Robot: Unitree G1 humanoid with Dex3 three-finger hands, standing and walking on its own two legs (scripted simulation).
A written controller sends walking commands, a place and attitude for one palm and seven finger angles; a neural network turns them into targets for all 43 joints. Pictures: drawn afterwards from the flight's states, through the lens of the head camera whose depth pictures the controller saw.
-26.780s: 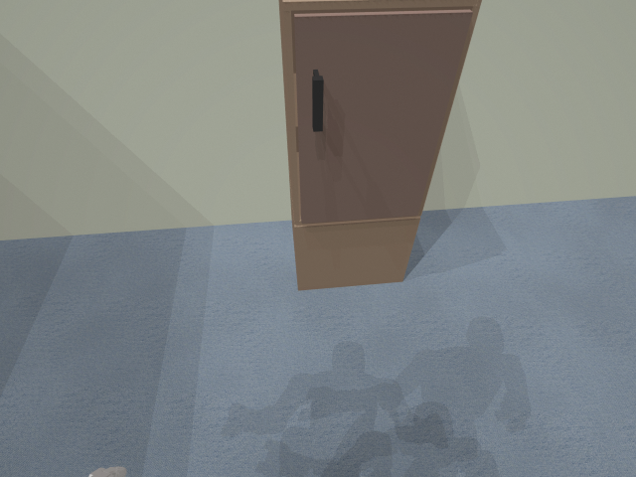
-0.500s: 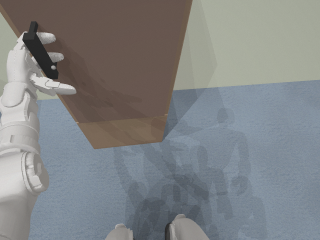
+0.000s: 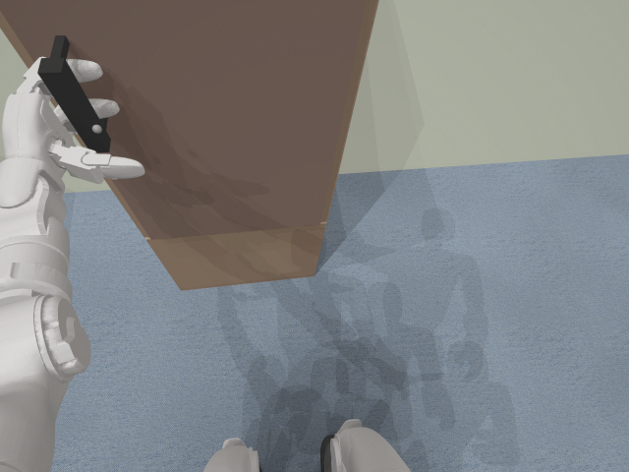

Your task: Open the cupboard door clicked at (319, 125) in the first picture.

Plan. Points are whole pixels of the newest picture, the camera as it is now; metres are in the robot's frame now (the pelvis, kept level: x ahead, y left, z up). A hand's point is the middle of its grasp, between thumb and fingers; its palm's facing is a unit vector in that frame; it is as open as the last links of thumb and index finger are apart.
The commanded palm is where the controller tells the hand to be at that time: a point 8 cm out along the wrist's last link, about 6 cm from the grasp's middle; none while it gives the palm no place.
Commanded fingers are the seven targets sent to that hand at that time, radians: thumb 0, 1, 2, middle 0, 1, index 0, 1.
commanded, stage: close the thumb around the handle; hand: left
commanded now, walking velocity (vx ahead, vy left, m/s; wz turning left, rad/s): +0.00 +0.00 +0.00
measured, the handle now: (81, 97) +0.56 +0.24 +0.10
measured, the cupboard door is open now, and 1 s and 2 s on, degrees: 0 7 45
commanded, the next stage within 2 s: pull the door open along its arc in 0.56 s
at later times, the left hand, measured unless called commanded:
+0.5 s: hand (97, 132) +0.50 +0.21 +0.09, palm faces +0.03 -1.00 -0.01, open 5.7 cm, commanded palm +0.48 +0.25 +0.09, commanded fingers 0.00 0.90 0.90 -0.40 -1.35 -0.40 -1.35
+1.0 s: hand (100, 160) +0.46 +0.20 +0.09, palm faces +0.02 -1.00 -0.01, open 5.8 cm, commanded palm +0.40 +0.25 +0.09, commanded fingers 0.00 0.90 0.90 -0.40 -1.35 -0.40 -1.35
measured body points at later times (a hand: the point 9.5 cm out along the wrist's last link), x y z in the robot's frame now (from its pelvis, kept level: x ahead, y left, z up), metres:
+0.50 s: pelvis +0.00 +0.01 +0.00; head +0.12 +0.02 +0.44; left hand +0.50 +0.27 +0.10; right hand +0.01 -0.26 -0.11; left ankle -0.02 +0.10 -0.69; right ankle +0.02 -0.12 -0.69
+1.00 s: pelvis +0.01 +0.00 +0.01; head +0.10 +0.00 +0.45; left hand +0.46 +0.26 +0.09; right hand +0.02 -0.27 -0.10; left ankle -0.02 +0.10 -0.69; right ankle +0.02 -0.12 -0.69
